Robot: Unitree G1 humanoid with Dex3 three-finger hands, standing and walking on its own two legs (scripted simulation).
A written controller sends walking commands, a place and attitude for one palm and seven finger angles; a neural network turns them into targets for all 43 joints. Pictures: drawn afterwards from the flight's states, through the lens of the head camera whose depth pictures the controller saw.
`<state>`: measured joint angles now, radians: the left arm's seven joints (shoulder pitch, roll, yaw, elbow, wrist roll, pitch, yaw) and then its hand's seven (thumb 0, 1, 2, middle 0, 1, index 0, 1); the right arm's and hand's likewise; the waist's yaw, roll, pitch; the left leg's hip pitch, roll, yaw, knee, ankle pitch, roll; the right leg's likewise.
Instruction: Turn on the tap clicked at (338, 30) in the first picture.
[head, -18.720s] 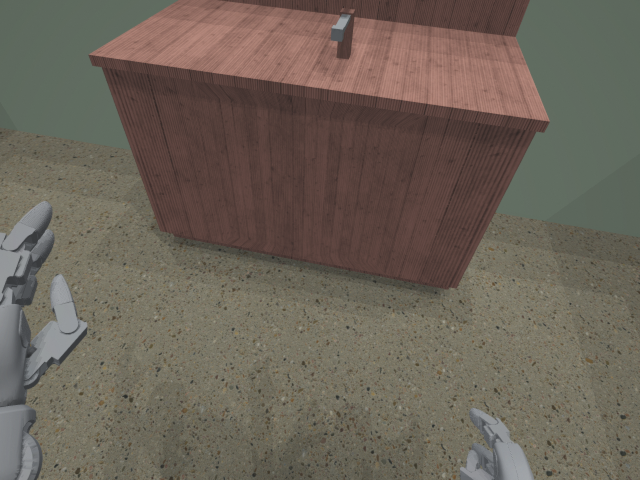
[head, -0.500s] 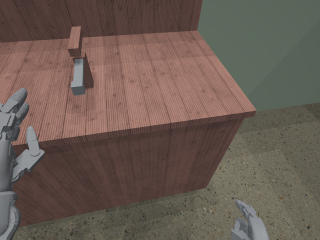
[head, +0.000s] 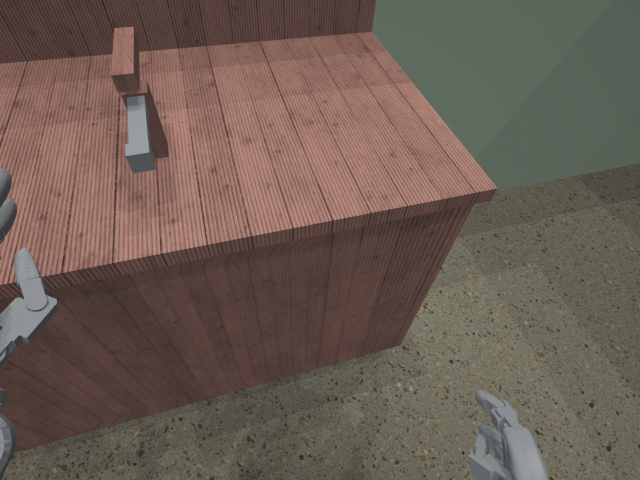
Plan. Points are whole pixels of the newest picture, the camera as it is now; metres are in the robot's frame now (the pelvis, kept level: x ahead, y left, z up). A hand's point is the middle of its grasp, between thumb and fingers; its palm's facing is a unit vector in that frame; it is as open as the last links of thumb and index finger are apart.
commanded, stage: come to a stop and stand still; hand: left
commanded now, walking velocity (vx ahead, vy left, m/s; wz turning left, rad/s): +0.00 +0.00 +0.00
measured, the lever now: (140, 157) +0.45 +0.28 +0.14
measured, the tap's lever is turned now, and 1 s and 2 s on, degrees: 2 2 2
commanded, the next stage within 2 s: look again from close up in 1.02 s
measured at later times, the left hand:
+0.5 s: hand (61, 288) +0.23 +0.25 +0.18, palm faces +0.37 -0.85 -0.38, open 7.4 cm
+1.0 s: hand (68, 294) +0.24 +0.26 +0.15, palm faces +0.39 -0.84 -0.37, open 7.4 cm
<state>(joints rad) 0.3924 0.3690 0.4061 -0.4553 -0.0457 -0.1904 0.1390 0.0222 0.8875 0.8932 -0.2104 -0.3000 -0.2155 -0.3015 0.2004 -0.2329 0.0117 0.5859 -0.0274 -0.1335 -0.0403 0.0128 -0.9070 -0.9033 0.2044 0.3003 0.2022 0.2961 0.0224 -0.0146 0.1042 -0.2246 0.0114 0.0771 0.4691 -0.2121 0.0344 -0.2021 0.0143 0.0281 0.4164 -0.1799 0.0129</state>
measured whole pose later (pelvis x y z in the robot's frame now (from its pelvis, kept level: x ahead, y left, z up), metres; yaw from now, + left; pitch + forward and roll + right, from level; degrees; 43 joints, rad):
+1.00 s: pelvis +0.02 +0.01 +0.00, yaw +0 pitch -1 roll -1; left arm 0.40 0.36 0.35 -0.37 -0.04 -0.20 0.10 0.02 0.89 0.89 -0.21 -0.30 -0.21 -0.30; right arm 0.19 -0.20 0.01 0.54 0.00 -0.11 -0.04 0.01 -0.91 -0.90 0.20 0.30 0.20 0.30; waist 0.02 -0.01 0.01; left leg -0.21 0.00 0.08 0.44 -0.22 0.04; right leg -0.18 0.01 0.03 0.38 -0.19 0.02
